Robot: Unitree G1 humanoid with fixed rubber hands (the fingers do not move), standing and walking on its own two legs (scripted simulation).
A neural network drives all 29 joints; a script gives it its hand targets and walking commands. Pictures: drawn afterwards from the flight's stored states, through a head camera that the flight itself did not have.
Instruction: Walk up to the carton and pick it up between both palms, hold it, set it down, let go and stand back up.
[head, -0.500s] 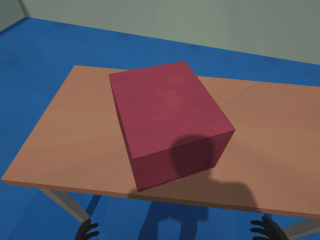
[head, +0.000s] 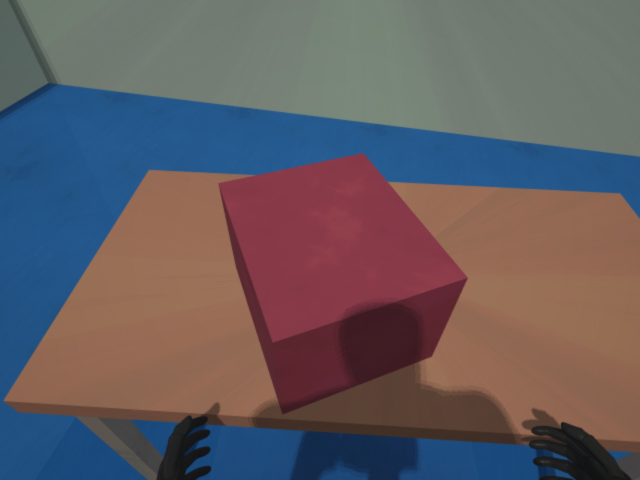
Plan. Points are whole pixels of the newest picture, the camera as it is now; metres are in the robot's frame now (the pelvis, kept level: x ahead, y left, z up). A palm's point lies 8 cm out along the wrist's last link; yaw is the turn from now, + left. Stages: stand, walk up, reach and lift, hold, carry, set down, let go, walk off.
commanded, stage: reach and lift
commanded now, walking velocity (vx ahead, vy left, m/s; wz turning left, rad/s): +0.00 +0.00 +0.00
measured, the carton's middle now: (326, 271) +0.43 +0.03 +0.01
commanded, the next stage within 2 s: none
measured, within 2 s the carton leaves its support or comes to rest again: neither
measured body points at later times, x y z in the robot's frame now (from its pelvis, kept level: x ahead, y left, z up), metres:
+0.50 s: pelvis +0.00 -0.01 -0.01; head -0.03 +0.02 +0.44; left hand +0.16 +0.18 +0.00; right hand +0.18 -0.30 +0.00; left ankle -0.04 +0.14 -0.73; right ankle +0.03 -0.07 -0.73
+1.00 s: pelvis -0.02 -0.01 -0.01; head -0.02 +0.01 +0.44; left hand +0.19 +0.20 +0.03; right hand +0.23 -0.29 +0.01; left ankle -0.04 +0.14 -0.73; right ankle +0.03 -0.07 -0.73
